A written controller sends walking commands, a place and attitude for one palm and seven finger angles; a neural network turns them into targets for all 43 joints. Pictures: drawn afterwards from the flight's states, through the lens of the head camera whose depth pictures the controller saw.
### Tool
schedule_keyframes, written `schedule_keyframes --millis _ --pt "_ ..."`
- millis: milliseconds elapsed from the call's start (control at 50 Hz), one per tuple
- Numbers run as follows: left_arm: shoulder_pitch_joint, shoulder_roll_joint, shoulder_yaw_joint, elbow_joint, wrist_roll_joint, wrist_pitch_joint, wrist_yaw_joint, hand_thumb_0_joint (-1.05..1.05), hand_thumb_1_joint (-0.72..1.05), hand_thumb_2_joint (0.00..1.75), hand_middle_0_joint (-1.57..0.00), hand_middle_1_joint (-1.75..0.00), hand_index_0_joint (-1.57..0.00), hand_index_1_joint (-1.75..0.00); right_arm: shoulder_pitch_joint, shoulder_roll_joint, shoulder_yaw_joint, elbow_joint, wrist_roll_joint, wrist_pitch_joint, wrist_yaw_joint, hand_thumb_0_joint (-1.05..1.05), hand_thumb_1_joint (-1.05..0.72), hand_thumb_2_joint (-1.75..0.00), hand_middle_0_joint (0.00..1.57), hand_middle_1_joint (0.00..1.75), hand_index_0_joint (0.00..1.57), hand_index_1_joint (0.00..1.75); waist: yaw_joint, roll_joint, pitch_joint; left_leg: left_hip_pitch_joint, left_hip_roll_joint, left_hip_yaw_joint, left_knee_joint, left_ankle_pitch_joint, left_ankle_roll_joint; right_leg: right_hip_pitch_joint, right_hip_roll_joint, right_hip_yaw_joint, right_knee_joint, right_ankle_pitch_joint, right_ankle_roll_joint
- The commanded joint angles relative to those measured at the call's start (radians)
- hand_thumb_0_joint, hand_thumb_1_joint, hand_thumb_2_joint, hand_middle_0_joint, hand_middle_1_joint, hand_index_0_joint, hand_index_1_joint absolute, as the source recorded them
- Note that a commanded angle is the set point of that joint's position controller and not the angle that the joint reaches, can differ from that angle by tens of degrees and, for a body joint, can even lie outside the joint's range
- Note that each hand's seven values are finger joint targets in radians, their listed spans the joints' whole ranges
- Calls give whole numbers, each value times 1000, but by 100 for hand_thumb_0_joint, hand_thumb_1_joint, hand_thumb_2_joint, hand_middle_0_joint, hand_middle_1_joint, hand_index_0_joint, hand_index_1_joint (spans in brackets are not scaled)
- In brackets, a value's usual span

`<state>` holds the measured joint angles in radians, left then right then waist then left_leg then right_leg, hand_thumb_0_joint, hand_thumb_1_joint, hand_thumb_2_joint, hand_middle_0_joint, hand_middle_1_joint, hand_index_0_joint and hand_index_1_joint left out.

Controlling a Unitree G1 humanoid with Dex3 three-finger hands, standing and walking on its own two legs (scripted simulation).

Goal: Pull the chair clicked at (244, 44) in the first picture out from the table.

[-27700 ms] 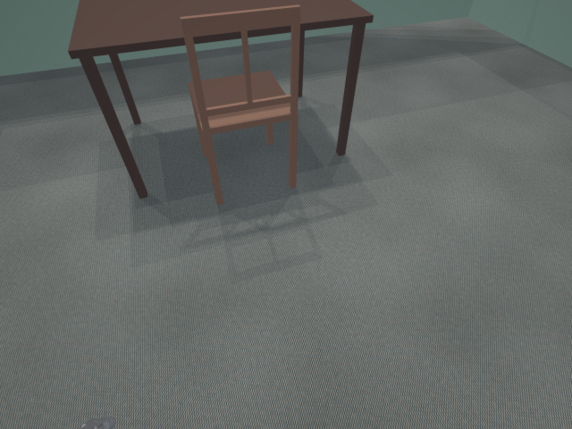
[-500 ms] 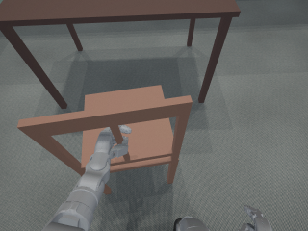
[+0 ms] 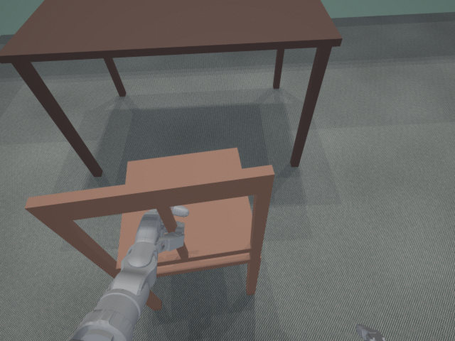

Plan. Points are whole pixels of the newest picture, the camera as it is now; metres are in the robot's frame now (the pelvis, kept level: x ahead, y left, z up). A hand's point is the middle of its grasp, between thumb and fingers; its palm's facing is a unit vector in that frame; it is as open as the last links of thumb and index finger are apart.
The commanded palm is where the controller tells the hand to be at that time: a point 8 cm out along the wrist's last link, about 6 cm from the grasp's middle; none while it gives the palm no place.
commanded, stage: stop walking, hand still on the chair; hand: left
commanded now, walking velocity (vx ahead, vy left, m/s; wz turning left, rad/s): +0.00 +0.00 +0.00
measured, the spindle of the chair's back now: (174, 233) +0.35 +0.13 -0.11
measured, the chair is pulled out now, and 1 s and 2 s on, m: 0.51 0.51 0.51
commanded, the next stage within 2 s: open the thumb and straighten the fingers in 0.48 s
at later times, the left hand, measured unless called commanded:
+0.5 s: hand (178, 236) +0.32 +0.11 -0.05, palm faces -0.13 -0.98 -0.18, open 5.2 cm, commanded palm +0.31 +0.16 -0.04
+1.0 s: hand (168, 230) +0.33 +0.13 -0.05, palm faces -0.13 -0.98 -0.16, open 12.7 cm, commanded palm +0.31 +0.18 -0.03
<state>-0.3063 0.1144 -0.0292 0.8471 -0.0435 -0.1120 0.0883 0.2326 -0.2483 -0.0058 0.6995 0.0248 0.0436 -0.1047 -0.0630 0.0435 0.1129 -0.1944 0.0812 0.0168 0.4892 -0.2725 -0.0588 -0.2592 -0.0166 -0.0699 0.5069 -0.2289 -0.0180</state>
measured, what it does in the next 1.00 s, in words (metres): stands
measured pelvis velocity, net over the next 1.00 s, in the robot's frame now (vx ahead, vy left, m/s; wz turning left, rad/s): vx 0.02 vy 0.03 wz -0.01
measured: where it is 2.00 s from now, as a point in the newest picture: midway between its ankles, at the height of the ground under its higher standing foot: outside the picture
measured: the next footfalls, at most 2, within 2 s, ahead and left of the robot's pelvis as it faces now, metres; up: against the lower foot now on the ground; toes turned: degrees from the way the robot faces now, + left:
none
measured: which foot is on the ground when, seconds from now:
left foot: down 0.00-1.00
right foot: down 0.00-1.00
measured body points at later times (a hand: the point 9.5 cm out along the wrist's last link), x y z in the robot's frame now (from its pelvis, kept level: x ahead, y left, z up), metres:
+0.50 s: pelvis +0.01 +0.02 +0.00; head +0.05 +0.01 +0.45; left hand +0.32 +0.16 -0.04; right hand +0.13 -0.21 -0.13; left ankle -0.01 +0.16 -0.74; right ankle +0.03 -0.11 -0.74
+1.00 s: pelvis +0.02 +0.03 -0.02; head +0.06 +0.02 +0.43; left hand +0.33 +0.18 -0.04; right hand +0.11 -0.25 -0.12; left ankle -0.01 +0.16 -0.74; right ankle +0.03 -0.11 -0.74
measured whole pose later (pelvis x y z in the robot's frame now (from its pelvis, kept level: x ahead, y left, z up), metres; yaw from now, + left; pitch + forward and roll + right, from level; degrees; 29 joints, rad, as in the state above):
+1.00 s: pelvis +0.02 +0.03 -0.02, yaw +0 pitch +7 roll +0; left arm -0.16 0.16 -0.04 0.56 -0.04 0.02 0.03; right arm 0.29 -0.27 -0.02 0.64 0.03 -0.06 -0.03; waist -0.09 0.03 -0.06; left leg -0.41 0.05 0.04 0.66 -0.37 -0.02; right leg -0.48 -0.06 -0.04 0.67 -0.31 0.02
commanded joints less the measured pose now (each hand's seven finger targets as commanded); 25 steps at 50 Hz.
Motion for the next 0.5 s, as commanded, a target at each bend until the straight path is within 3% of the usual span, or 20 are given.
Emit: schedule_keyframes --millis 0,40,100,320,400,440,480 --pt "-255 123 12 -186 13 -55 3 0 90 90 -50 -145 -50 -145 -38 -92 -28 -112 1 -44 -12 0 -90 -90 20 30 20 30 38 -30 -302 66 50 -33 -52 254 69 152 -122 106 -85 219 -11" --pt "-238 96 -8 -173 12 -56 -2 0 90 90 -50 -145 -50 -145 -41 -89 -26 -116 2 -42 -11 0 -90 -90 20 30 20 30 39 -54 -309 68 55 -39 -53 305 67 169 -116 94 -66 279 -12" --pt "-225 107 -3 -176 14 -57 -1 0 90 90 -50 -145 -50 -145 -38 -95 -31 -113 0 -43 -13 0 -90 -90 20 30 20 30 42 -34 -306 85 58 -36 -60 340 67 163 -111 90 -57 322 -9" --pt "-203 75 -34 -185 20 -56 -4 0 90 90 -50 -145 -50 -145 -41 -88 -24 -116 -5 -40 -6 0 -90 -90 20 30 20 30 45 -62 -300 88 53 -32 -73 303 67 144 -98 87 -67 273 -8" --pt "-195 78 -34 -193 21 -56 -4 0 90 90 -50 -145 -50 -145 -40 -88 -25 -114 -5 -41 -6 0 -90 -90 20 30 20 30 44 -47 -299 91 52 -28 -74 311 67 140 -99 90 -64 293 -8" --pt "-192 67 -42 -192 21 -55 -6 0 90 90 -50 -145 -50 -145 -42 -82 -23 -116 -6 -40 -5 0 -90 -90 20 30 20 30 43 -82 -305 91 50 -25 -66 310 67 149 -101 92 -67 309 -10" --pt "-197 87 -40 -216 18 -57 -7 0 90 90 -50 -145 -50 -145 -37 -88 -26 -110 -1 -41 -7 0 -90 -90 20 30 20 30 38 -60 -312 93 52 -27 -69 341 65 162 -105 83 -55 350 -10"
